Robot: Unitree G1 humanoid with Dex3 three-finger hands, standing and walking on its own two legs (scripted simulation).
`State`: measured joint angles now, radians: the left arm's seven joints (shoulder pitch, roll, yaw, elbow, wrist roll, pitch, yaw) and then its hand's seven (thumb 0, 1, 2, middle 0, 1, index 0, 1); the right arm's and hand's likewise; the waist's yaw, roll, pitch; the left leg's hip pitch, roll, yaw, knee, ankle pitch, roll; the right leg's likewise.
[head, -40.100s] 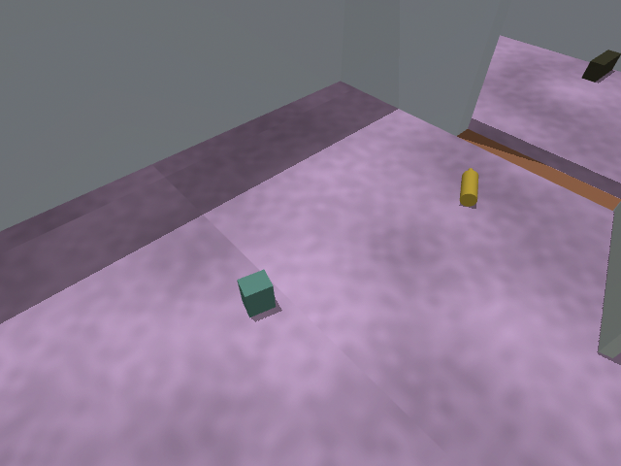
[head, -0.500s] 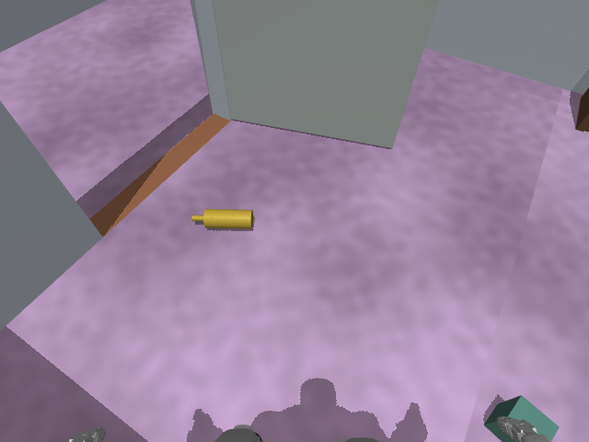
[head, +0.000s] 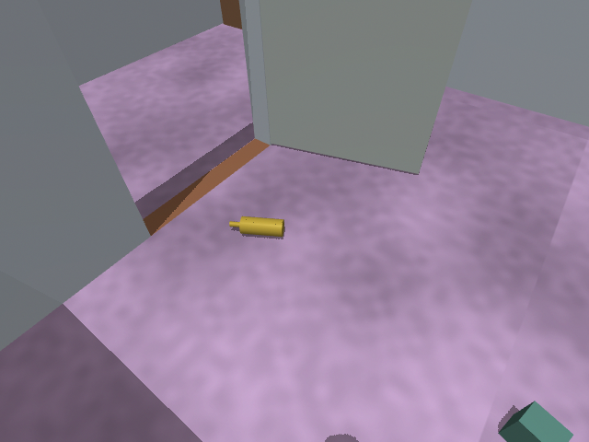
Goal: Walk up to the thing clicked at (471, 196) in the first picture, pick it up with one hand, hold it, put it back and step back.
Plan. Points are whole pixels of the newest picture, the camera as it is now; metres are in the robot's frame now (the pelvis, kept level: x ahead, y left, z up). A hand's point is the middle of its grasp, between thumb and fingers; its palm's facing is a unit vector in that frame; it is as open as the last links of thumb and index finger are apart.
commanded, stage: step back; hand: left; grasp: from above
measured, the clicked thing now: (256, 226) +1.14 +0.22 -0.72
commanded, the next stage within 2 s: stand in 0.80 s
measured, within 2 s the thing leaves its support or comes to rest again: neither
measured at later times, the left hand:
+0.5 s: hand out of the picture +0.09 +0.28 -0.15, palm faces -0.02 -0.93 -0.36, open 7.4 cm
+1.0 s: hand out of the picture +0.17 +0.26 -0.13, palm faces -0.07 -0.94 -0.33, open 7.4 cm
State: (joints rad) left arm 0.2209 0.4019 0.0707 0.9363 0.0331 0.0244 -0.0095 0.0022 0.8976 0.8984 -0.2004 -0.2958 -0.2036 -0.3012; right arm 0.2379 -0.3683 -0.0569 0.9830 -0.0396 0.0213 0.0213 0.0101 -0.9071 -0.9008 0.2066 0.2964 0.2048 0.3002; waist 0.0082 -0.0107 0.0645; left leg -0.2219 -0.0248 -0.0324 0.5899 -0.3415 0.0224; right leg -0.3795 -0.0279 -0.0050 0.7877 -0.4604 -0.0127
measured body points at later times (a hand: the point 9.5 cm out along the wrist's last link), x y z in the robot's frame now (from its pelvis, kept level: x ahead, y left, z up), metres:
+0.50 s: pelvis +0.03 +0.01 +0.00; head +0.05 +0.02 +0.45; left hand +0.09 +0.33 -0.13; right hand +0.10 -0.30 -0.12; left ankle +0.06 +0.14 -0.73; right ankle +0.02 -0.12 -0.72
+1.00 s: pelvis +0.05 +0.02 +0.02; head +0.06 +0.02 +0.47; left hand +0.17 +0.31 -0.11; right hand +0.14 -0.29 -0.11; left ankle +0.06 +0.14 -0.73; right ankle +0.03 -0.12 -0.73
